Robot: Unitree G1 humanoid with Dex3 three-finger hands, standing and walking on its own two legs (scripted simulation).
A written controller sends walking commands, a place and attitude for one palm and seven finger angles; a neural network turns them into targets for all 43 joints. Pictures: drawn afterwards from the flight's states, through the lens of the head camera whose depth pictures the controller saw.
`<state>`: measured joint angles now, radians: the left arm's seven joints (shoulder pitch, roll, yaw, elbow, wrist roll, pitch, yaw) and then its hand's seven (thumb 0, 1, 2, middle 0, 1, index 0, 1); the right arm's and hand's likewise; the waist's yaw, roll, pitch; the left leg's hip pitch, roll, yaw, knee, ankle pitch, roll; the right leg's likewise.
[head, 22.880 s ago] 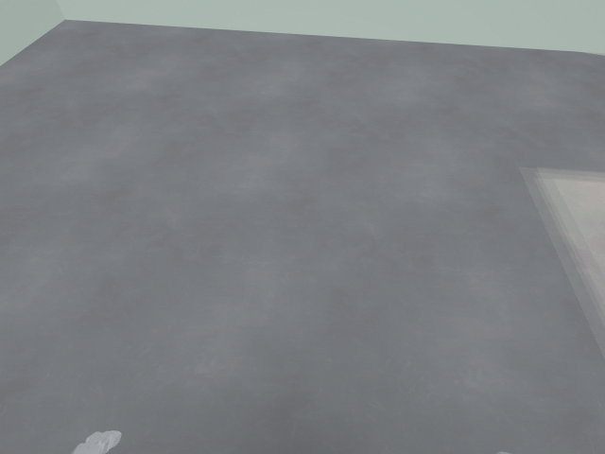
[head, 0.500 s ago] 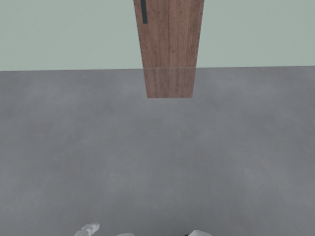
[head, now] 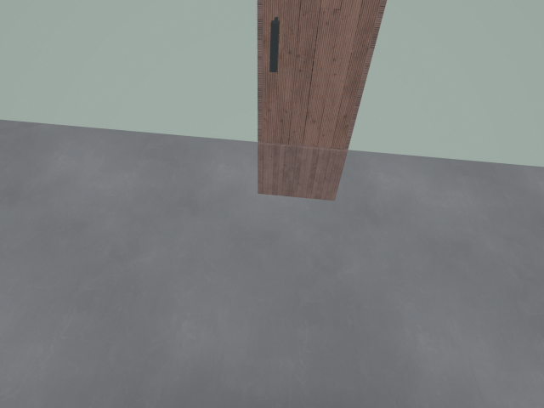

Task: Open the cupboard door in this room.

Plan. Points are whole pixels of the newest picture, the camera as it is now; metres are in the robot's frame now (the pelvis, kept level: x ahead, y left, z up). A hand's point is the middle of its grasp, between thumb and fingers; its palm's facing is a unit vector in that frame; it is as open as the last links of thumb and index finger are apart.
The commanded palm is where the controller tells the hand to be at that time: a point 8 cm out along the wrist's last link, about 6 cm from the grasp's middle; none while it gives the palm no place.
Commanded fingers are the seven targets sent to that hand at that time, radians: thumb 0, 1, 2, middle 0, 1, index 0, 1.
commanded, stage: stand and wait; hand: left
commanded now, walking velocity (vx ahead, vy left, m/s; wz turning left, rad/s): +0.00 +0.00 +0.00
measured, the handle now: (274, 44) +1.17 +0.09 +0.01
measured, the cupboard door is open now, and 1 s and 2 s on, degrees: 0 0 0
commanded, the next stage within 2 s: look at it before walking up in 0.56 s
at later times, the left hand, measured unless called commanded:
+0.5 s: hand out of the picture +0.02 +0.18 -0.18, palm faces +0.02 -0.98 -0.19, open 7.4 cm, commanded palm none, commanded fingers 0.00 0.90 0.90 -0.20 -0.30 -0.20 -0.30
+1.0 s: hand out of the picture +0.01 +0.17 -0.18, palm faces +0.02 -0.98 -0.17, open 7.4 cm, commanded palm none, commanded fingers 0.00 0.90 0.90 -0.20 -0.30 -0.20 -0.30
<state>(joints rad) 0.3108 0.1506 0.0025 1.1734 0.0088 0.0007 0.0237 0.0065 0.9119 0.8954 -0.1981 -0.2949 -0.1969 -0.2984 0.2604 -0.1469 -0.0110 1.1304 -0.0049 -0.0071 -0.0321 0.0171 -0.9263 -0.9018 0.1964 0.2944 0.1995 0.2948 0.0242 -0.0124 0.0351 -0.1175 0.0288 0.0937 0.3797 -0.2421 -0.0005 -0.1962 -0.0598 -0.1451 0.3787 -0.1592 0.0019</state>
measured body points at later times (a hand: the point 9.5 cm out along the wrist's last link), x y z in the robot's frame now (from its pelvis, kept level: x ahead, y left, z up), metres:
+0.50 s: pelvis +0.02 +0.01 +0.00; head +0.04 +0.01 +0.45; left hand +0.02 +0.23 -0.16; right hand +0.00 -0.20 -0.16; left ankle -0.02 +0.11 -0.74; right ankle +0.03 -0.12 -0.74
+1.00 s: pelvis +0.02 +0.01 +0.00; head +0.04 +0.01 +0.45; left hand +0.01 +0.22 -0.17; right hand +0.01 -0.22 -0.16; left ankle -0.02 +0.11 -0.75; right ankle +0.03 -0.12 -0.74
